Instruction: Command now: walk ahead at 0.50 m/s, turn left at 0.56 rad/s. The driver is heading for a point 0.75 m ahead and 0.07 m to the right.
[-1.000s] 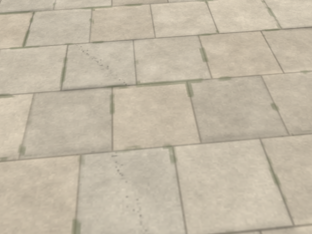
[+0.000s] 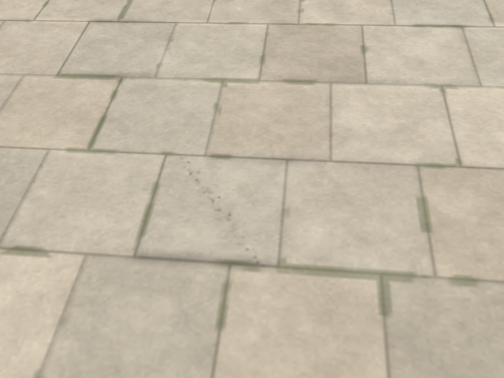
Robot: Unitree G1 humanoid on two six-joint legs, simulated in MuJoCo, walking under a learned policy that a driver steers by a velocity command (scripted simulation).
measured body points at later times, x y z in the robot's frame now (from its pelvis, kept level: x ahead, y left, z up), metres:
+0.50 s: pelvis +0.25 +0.05 +0.00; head +0.27 +0.07 +0.45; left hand +0.26 +0.32 -0.15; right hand +0.35 -0.20 -0.12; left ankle +0.25 +0.13 -0.74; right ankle +0.21 -0.09 -0.66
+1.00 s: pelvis +0.50 -0.02 -0.01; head +0.53 -0.04 +0.44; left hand +0.67 +0.21 -0.13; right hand +0.51 -0.30 -0.14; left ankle +0.48 +0.15 -0.65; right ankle +0.52 -0.07 -0.74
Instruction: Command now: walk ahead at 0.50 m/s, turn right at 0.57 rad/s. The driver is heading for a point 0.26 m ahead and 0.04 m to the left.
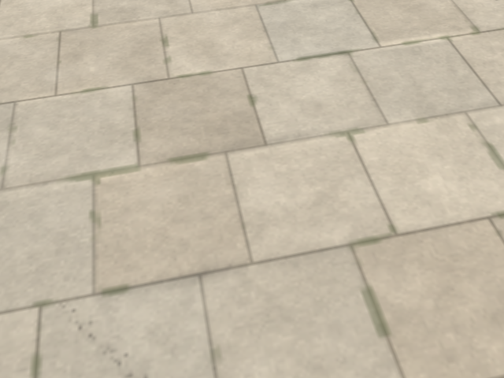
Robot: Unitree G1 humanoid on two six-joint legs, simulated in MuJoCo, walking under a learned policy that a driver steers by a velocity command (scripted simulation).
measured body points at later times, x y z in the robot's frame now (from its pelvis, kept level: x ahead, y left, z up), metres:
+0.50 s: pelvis +0.20 +0.03 +0.00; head +0.23 +0.05 +0.45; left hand +0.29 +0.29 -0.15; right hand +0.27 -0.23 -0.12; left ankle +0.29 +0.10 -0.73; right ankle +0.10 -0.07 -0.67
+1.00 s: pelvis +0.22 +0.01 +0.01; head +0.22 +0.01 +0.46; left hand +0.27 +0.24 -0.15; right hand +0.22 -0.24 -0.14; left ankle +0.29 +0.10 -0.73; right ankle +0.18 -0.09 -0.73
